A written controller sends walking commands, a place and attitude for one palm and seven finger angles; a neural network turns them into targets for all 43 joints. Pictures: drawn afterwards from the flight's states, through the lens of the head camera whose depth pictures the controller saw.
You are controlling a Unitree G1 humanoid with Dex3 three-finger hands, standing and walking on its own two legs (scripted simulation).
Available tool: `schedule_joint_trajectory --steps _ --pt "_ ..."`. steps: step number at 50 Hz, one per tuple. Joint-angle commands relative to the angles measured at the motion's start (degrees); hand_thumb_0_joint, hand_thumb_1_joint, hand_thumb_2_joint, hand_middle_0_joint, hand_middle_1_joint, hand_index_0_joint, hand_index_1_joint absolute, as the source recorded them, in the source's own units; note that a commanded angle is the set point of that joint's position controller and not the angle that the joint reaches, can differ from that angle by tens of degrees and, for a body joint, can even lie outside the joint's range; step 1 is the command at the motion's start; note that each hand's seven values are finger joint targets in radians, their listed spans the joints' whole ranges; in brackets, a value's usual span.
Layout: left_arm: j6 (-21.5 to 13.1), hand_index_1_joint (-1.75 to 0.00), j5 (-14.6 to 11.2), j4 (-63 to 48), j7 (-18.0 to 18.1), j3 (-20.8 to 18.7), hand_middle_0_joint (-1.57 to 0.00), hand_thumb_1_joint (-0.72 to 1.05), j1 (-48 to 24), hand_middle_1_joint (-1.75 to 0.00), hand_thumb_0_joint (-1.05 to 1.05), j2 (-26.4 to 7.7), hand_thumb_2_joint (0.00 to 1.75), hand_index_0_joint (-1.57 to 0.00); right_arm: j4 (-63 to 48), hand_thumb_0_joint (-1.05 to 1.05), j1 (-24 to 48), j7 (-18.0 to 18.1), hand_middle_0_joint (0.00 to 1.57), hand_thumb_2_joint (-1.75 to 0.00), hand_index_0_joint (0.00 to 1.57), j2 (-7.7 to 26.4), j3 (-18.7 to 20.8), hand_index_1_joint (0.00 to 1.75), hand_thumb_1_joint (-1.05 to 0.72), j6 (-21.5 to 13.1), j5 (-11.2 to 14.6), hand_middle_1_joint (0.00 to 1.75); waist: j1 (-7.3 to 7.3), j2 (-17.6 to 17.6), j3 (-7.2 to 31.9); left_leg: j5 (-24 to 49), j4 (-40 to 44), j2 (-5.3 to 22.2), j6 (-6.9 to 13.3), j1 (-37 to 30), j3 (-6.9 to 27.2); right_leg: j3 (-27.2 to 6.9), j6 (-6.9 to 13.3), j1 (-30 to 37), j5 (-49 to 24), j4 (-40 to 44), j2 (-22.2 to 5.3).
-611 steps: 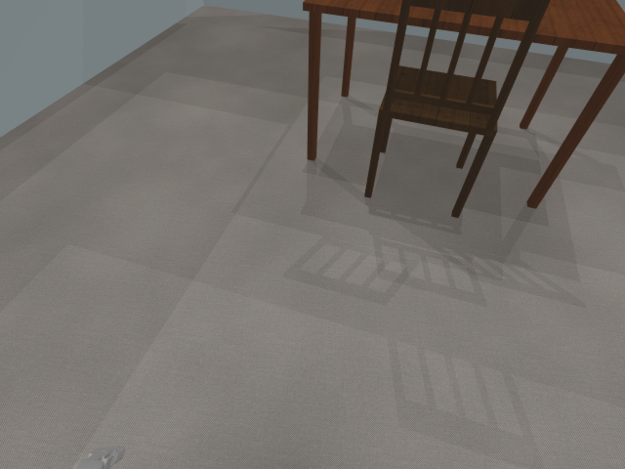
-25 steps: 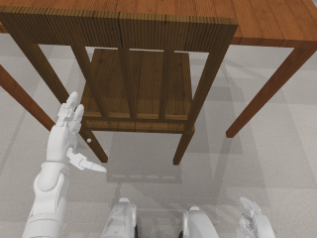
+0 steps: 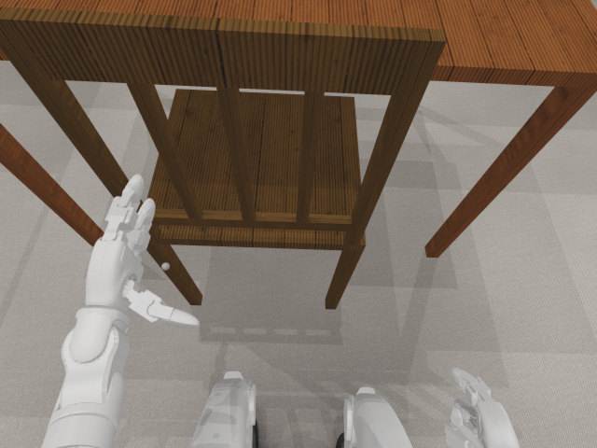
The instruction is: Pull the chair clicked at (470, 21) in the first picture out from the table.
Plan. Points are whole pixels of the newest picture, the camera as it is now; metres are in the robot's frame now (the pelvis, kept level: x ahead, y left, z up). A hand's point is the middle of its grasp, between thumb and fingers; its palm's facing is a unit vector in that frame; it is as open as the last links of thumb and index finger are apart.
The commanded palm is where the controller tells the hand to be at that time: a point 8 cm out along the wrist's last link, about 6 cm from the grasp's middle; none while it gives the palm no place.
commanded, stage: aim the fingers beside a spindle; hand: left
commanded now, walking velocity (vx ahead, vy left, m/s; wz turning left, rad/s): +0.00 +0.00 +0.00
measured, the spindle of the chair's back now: (240, 165) +0.48 +0.10 +0.04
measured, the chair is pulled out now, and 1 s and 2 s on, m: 0.00 0.00 0.00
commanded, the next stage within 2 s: push the fingers through the gap in 0.14 s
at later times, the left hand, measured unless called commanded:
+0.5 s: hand (170, 249) +0.36 +0.18 +0.02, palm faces -0.01 -1.00 -0.04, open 16.9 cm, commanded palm +0.34 +0.23 +0.02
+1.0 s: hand (181, 217) +0.41 +0.17 +0.02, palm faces +0.00 -1.00 -0.05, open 16.9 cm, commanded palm +0.39 +0.22 +0.02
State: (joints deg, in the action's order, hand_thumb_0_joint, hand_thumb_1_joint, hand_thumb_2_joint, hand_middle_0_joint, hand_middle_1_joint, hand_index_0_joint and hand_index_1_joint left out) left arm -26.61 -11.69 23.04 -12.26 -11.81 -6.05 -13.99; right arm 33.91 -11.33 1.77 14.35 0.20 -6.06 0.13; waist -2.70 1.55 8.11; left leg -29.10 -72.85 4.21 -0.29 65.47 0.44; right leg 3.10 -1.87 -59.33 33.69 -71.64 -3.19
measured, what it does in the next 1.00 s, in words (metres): stands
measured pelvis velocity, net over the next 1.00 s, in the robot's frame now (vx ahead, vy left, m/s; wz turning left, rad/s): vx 0.00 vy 0.00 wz -0.01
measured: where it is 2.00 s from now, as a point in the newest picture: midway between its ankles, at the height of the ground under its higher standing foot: outside the picture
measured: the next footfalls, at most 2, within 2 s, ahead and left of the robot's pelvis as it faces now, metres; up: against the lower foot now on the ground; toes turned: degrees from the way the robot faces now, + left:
none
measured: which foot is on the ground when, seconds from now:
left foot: down 0.00-1.00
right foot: down 0.00-1.00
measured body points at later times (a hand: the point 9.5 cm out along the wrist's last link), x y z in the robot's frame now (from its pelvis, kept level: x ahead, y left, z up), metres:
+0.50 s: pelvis +0.00 +0.00 +0.00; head +0.12 +0.01 +0.43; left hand +0.35 +0.23 +0.02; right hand +0.14 -0.26 -0.11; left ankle +0.05 +0.12 -0.62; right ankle +0.00 -0.14 -0.62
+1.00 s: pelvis +0.00 +0.00 +0.00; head +0.12 +0.01 +0.43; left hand +0.40 +0.23 +0.03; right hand +0.10 -0.26 -0.12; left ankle +0.05 +0.12 -0.62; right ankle +0.00 -0.14 -0.62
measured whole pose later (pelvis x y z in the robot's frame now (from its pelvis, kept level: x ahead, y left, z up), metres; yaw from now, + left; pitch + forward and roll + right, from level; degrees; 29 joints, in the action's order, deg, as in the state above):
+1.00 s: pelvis +0.00 +0.00 +0.00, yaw -1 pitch +23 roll -3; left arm -26.9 -8.7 39.1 -10.2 -14.6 -24.2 -16.4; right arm 36.3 -13.5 1.4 14.6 0.1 -3.3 -0.4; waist -4.6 1.8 8.0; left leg -28.7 -73.4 4.4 -0.2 68.1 0.2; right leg 2.7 -1.9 -62.2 33.1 -72.2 -2.9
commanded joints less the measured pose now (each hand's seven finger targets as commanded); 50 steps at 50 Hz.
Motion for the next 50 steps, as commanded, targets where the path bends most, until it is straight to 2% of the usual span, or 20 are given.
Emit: schedule_joint_trajectory --steps 1,6,9,10,12,19,22,23,25,26,31,32,35,38,40,42,44,45,46,50 --pt "-3.8 -0.08 -0.8 -11.0 -0.6 -3.4 -0.06 -0.5 -10.9 -0.08 0.0 -8.7 0.3 -0.06 -6.3 0.0 -1.6 0.7 0.2 -0.9 0.2 8.5 3.3 0.3 -0.9 -2.5 0.3 0.3 -0.67 1.6 21.0 13.9 8.8 -2.6 1.2 -20.5 0.9 0.4 2.9 5.9 -14.9 10.1 2.9" --pt "-3.4 -0.08 -0.9 -12.1 -1.0 -2.3 -0.06 -0.5 -12.4 -0.08 0.0 -8.1 0.3 -0.06 -6.2 0.0 -1.8 0.8 0.2 -0.9 0.2 8.6 3.3 0.3 -0.9 -2.8 0.4 0.3 -0.83 2.7 22.5 15.1 8.6 -2.5 1.2 -21.7 1.2 0.6 2.9 5.7 -15.5 9.8 2.8" --pt "-3.0 -0.08 -0.8 -10.9 -0.6 -3.8 -0.06 -0.5 -10.2 -0.08 0.0 -9.2 0.3 -0.06 -6.3 0.0 -1.9 0.8 0.2 -0.9 0.2 8.7 3.4 0.3 -0.9 -2.6 0.3 0.3 -0.41 1.1 22.1 15.3 8.6 -2.5 1.3 -21.0 1.1 0.5 3.0 6.2 -15.7 9.8 3.0" --pt "-3.1 -0.08 -0.7 -12.1 -0.5 -3.1 -0.06 -0.5 -11.0 -0.08 0.0 -8.8 0.3 -0.06 -6.5 0.0 -1.8 0.7 0.2 -0.9 0.2 8.6 3.3 0.3 -0.9 -2.6 0.4 0.3 -0.46 2.4 22.5 15.4 8.8 -2.5 1.2 -21.2 1.1 0.6 2.9 6.2 -15.9 9.7 2.9" --pt "-2.9 -0.08 -0.9 -12.4 -0.3 -3.2 -0.06 -0.5 -9.9 -0.08 0.0 -8.5 0.3 -0.06 -6.6 0.0 -1.8 0.6 0.2 -0.9 0.2 8.6 3.3 0.3 -0.9 -2.5 0.3 0.3 -0.34 1.7 22.7 16.0 9.0 -2.4 1.1 -21.8 1.2 0.7 2.9 6.4 -16.3 9.7 2.9" --pt "-3.3 -0.08 0.2 -9.1 0.8 -3.4 -0.06 -0.5 -17.0 -0.08 0.0 -9.4 0.3 -0.06 -5.3 0.0 -2.5 0.9 0.2 -0.9 0.2 8.8 3.2 0.3 -0.9 -2.3 0.1 0.3 -1.69 1.4 21.2 13.6 8.1 -2.5 1.3 -19.9 1.2 0.6 2.9 4.4 -14.1 9.7 3.0" --pt "-3.3 -0.08 0.3 -7.4 0.7 -4.4 -0.06 -0.5 -19.1 -0.08 0.0 -10.4 0.3 -0.06 -4.9 0.0 -2.8 1.0 0.2 -0.9 0.2 9.0 3.2 0.3 -0.9 -2.1 0.1 0.3 -1.28 1.7 22.2 13.7 8.4 -2.4 1.1 -20.8 1.3 0.5 3.0 4.3 -13.9 9.7 3.0" --pt "-3.3 -0.08 0.3 -7.9 0.4 -3.8 -0.06 -0.5 -19.3 -0.08 0.0 -9.9 0.3 -0.06 -5.1 0.0 -2.8 0.9 0.2 -0.9 0.2 8.8 3.2 0.3 -0.9 -2.1 0.1 0.3 -1.0 3.3 23.2 14.5 8.5 -2.5 1.0 -21.4 1.3 0.5 3.1 4.6 -14.5 9.6 2.9" --pt "-2.9 -0.08 0.3 -6.6 0.4 -4.9 -0.06 -0.5 -18.6 -0.08 0.0 -10.9 0.3 -0.06 -5.0 0.0 -3.4 0.8 0.2 -0.9 0.2 9.0 3.2 0.3 -0.9 -1.9 0.1 0.3 -0.73 2.7 24.1 16.4 8.6 -2.3 0.9 -22.4 1.4 0.6 3.2 5.1 -15.9 9.5 3.1" --pt "-2.7 -0.08 0.2 -6.5 0.3 -3.8 -0.06 -0.5 -19.7 -0.08 0.0 -9.8 0.3 -0.06 -5.0 0.0 -3.3 0.7 0.2 -0.9 0.2 8.8 3.2 0.3 -0.9 -1.7 0.1 0.3 -1.22 3.0 24.0 16.3 8.5 -2.4 1.0 -22.1 1.2 0.5 3.0 5.1 -16.3 9.6 3.0" --pt "-2.6 -0.08 0.6 -3.7 0.8 -4.8 -0.06 -0.5 -22.3 -0.08 0.0 -10.8 0.3 -0.06 -4.4 0.0 -4.2 0.6 0.2 -0.9 0.2 9.1 3.3 0.3 -0.9 -1.1 0.2 0.3 -1.33 1.6 23.7 15.8 8.6 -2.3 0.9 -21.4 1.4 0.6 3.0 4.9 -15.9 9.5 3.1" --pt "-2.8 -0.08 0.8 -3.7 0.8 -3.4 -0.06 -0.5 -23.5 -0.08 0.0 -9.4 0.3 -0.06 -4.4 0.0 -4.1 0.5 0.2 -0.9 0.2 8.9 3.2 0.3 -0.9 -1.1 0.1 0.3 -1.68 2.5 23.4 15.6 8.7 -2.4 0.9 -21.7 1.4 0.7 3.0 4.3 -15.5 9.6 3.1" --pt "-3.3 -0.08 1.1 -2.4 1.4 -5.1 -0.06 -0.5 -24.5 -0.08 0.0 -11.1 0.3 -0.06 -4.1 0.0 -4.7 0.4 0.2 -0.9 0.2 9.1 3.4 0.3 -0.9 -0.7 0.0 0.3 -1.68 1.0 23.7 15.8 8.6 -2.3 1.0 -21.4 1.4 0.6 3.0 4.8 -15.9 9.8 3.1" --pt "-3.8 -0.08 1.5 -2.0 1.6 -4.5 -0.06 -0.5 -27.0 -0.08 0.0 -10.7 0.3 -0.06 -3.7 0.0 -4.9 0.3 0.2 -0.9 0.2 8.9 3.4 0.3 -0.9 -0.3 -0.1 0.3 -1.85 2.9 24.1 16.2 8.5 -2.3 0.8 -22.2 1.3 0.5 3.1 4.2 -16.0 9.5 3.1" --pt "-4.0 -0.08 1.9 0.1 1.9 -5.9 -0.06 -0.5 -28.3 -0.08 0.0 -12.4 0.3 -0.06 -3.4 0.0 -5.4 0.3 0.2 -0.9 0.2 9.2 3.3 0.3 -0.9 0.0 -0.1 0.3 -2.03 2.2 23.7 16.1 8.4 -2.3 0.9 -21.4 1.2 0.4 3.1 4.1 -16.0 9.5 3.2" --pt "-4.1 -0.08 2.0 1.2 1.7 -4.9 -0.06 -0.5 -29.8 -0.08 0.0 -11.2 0.3 -0.06 -3.3 0.0 -5.6 0.2 0.2 -0.9 0.2 9.1 3.4 0.3 -0.9 0.2 -0.1 0.3 -2.25 2.2 23.9 15.6 8.4 -2.3 0.8 -21.7 1.3 0.5 3.1 3.6 -15.4 9.6 3.2" --pt "-4.4 -0.08 2.2 1.5 1.8 -4.6 -0.06 -0.5 -32.4 -0.08 0.0 -11.4 0.3 -0.06 -3.1 0.0 -5.9 0.2 0.2 -0.9 0.2 9.1 3.3 0.3 -0.9 0.4 -0.2 0.3 -2.47 3.6 24.5 15.9 8.2 -2.3 0.9 -22.3 1.4 0.5 3.2 3.2 -15.3 9.5 3.3" --pt "-4.2 -0.08 2.3 3.0 1.9 -5.3 -0.06 -0.5 -32.5 -0.08 0.0 -12.1 0.3 -0.06 -3.0 0.0 -6.1 0.2 0.2 -0.9 0.2 9.2 3.2 0.3 -0.9 0.6 -0.2 0.3 -2.37 2.8 24.1 15.4 8.4 -2.3 0.8 -21.9 1.5 0.5 3.2 3.3 -15.0 9.7 3.3" --pt "-4.4 -0.08 2.4 3.1 1.9 -4.7 -0.06 -0.5 -34.5 -0.08 0.0 -11.8 0.3 -0.06 -2.6 0.0 -6.1 0.2 0.2 -0.9 0.2 9.3 3.3 0.3 -0.9 0.7 -0.2 0.3 -2.98 2.9 24.3 15.7 8.1 -2.3 0.9 -22.0 1.4 0.4 3.1 3.0 -15.4 9.6 3.3" --pt "-4.6 -0.08 2.8 5.3 1.9 -6.3 -0.06 -0.5 -36.3 -0.08 0.0 -13.6 0.3 -0.06 -2.4 0.0 -7.0 0.1 0.2 -0.9 0.2 9.5 3.3 0.3 -0.9 1.3 -0.4 0.3 -2.53 2.9 26.3 17.0 7.8 -2.3 0.8 -22.6 1.5 0.4 3.2 3.4 -16.3 9.1 3.3"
